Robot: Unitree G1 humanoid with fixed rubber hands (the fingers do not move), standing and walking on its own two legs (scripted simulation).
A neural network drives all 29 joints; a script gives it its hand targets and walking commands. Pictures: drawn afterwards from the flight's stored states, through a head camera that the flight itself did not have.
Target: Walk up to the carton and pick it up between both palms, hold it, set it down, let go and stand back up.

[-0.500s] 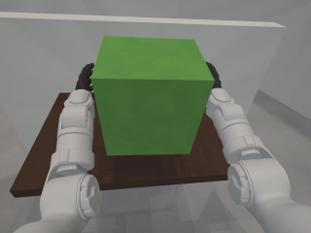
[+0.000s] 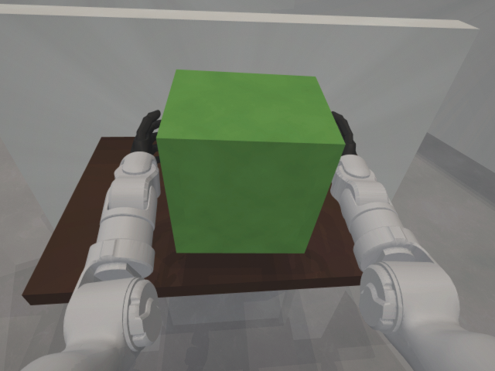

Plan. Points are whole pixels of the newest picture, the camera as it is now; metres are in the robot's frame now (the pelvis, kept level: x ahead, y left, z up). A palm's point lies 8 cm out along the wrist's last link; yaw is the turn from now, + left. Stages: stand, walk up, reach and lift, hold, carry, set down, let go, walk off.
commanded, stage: set down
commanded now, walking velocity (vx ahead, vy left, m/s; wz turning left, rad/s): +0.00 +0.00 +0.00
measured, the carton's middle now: (244, 166) +0.42 +0.01 +0.15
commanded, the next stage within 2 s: none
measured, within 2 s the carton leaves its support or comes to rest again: rests again in 1.44 s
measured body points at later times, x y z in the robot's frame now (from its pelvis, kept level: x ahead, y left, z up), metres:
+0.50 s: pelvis +0.00 +0.00 +0.00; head -0.02 +0.02 +0.45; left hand +0.42 +0.17 +0.14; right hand +0.42 -0.16 +0.15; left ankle +0.02 +0.12 -0.75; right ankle -0.01 -0.10 -0.75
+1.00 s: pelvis +0.00 +0.00 +0.00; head +0.00 +0.02 +0.45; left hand +0.41 +0.17 +0.11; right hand +0.42 -0.16 +0.12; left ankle +0.02 +0.12 -0.75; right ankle -0.01 -0.10 -0.75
